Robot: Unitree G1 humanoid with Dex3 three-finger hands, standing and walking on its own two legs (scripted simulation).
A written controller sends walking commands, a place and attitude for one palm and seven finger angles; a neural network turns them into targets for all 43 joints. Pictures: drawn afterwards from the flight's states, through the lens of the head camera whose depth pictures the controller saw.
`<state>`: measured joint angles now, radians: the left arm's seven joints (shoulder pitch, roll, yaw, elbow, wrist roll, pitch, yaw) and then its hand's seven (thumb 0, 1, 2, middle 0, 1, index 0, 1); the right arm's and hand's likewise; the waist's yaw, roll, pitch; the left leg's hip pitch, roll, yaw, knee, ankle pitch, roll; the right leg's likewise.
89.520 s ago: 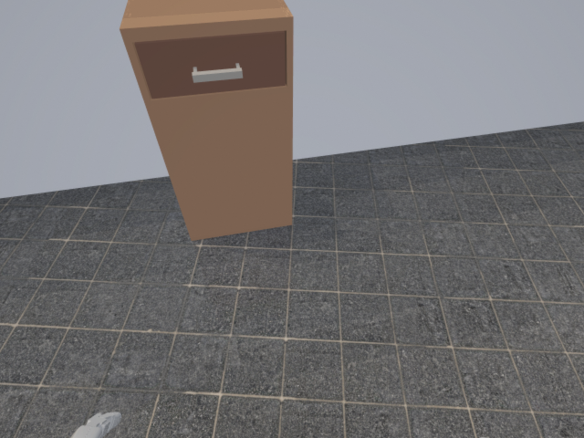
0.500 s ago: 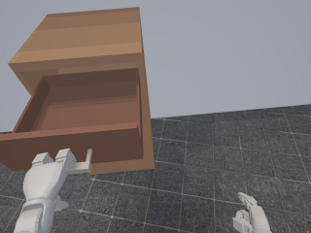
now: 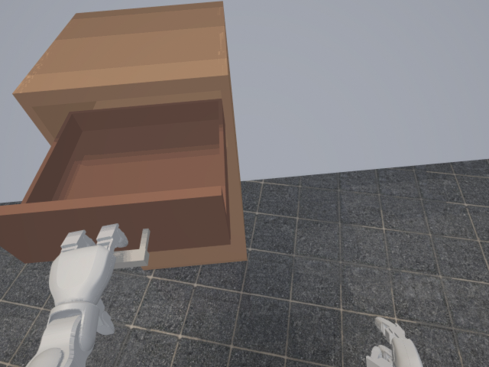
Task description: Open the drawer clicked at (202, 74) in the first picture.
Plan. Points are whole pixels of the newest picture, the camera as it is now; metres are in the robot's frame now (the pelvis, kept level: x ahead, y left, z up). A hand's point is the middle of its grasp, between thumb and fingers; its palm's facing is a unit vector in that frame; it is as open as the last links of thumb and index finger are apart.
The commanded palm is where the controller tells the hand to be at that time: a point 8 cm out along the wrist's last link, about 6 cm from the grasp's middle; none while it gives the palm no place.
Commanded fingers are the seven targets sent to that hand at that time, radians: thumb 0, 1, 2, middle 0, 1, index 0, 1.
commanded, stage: lift the hand off the handle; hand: left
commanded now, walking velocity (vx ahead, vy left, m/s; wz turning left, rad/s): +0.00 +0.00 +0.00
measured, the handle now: (108, 249) +0.28 +0.28 +0.03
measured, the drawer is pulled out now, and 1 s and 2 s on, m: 0.29 0.29 0.29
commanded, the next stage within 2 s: draw the hand back to the body in 1.22 s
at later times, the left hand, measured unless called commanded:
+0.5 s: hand (83, 255) +0.24 +0.27 +0.09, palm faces +0.12 -0.08 -0.99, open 13.6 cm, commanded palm +0.22 +0.27 +0.14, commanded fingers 0.00 -0.50 0.30 -0.30 -1.20 -0.30 -1.20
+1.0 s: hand (63, 230) +0.24 +0.26 +0.16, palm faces +0.12 -0.05 -0.99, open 13.8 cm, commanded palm +0.21 +0.27 +0.21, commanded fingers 0.00 -0.50 0.30 -0.30 -1.20 -0.30 -1.20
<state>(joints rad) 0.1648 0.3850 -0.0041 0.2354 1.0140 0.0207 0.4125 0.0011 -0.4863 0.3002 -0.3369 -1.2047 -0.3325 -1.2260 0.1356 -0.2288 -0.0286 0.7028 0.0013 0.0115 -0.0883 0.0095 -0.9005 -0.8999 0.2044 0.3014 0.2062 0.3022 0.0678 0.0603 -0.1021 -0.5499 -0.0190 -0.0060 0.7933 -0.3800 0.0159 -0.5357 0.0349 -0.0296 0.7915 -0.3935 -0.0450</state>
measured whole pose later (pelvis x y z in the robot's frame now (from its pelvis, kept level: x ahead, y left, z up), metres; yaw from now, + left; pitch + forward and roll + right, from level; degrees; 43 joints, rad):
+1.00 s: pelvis +0.01 +0.00 +0.03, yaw +1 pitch -2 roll +0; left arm 0.17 0.51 -0.01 -0.25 0.88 0.17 0.03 0.00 -0.49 0.30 -0.32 -1.20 -0.32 -1.20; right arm 0.07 -0.26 0.03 0.66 0.02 0.08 -0.05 0.01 -0.90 -0.90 0.20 0.30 0.21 0.30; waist 0.12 0.12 -0.01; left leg -0.17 -0.03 -0.02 0.45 -0.24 0.02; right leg -0.16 0.02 -0.03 0.46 -0.27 -0.03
